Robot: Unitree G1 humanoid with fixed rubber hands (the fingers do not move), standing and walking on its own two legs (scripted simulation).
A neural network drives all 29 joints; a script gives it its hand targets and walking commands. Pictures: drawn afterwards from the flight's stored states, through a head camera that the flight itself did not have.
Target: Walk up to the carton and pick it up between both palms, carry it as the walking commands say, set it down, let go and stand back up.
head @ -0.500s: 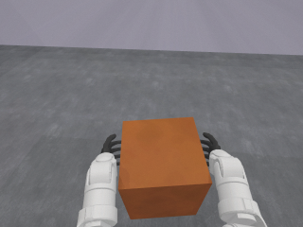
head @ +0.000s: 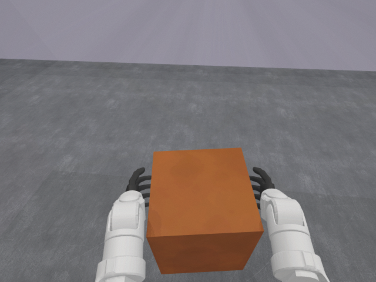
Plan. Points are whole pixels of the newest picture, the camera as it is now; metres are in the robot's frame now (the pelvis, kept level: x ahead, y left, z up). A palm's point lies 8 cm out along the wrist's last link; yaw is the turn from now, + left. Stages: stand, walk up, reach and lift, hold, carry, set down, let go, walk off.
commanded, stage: hold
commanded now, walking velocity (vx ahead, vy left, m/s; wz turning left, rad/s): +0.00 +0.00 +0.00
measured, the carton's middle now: (199, 213) +0.30 +0.00 -0.02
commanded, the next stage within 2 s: carry in 0.64 s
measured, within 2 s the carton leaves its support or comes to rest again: neither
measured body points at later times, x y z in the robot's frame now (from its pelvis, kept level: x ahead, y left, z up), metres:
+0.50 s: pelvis +0.00 +0.00 +0.00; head -0.06 +0.01 +0.45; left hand +0.30 +0.15 +0.04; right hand +0.31 -0.15 +0.04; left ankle +0.05 +0.14 -0.74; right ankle +0.03 -0.14 -0.74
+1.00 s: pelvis -0.04 +0.00 -0.01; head -0.09 -0.01 +0.43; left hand +0.25 +0.15 +0.10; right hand +0.26 -0.15 +0.09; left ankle +0.03 +0.13 -0.73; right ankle +0.03 -0.14 -0.74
